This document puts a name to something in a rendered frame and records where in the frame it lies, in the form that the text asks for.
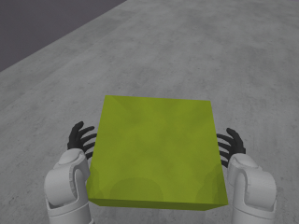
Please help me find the robot right hand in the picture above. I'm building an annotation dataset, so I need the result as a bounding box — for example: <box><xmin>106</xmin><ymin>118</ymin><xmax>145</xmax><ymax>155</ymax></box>
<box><xmin>216</xmin><ymin>128</ymin><xmax>246</xmax><ymax>168</ymax></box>

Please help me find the carton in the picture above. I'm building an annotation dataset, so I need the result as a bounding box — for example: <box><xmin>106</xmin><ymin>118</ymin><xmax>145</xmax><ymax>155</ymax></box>
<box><xmin>86</xmin><ymin>95</ymin><xmax>229</xmax><ymax>211</ymax></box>

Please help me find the robot left hand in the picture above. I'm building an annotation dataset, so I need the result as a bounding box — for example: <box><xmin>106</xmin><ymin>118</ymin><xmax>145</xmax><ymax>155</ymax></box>
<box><xmin>67</xmin><ymin>121</ymin><xmax>97</xmax><ymax>159</ymax></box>

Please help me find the left robot forearm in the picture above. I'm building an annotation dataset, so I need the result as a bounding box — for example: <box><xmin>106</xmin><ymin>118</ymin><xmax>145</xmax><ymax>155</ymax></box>
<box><xmin>44</xmin><ymin>148</ymin><xmax>95</xmax><ymax>224</ymax></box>

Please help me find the right robot forearm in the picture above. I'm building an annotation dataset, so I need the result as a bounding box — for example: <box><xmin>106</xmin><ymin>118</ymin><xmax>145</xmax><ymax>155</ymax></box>
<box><xmin>226</xmin><ymin>153</ymin><xmax>278</xmax><ymax>224</ymax></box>

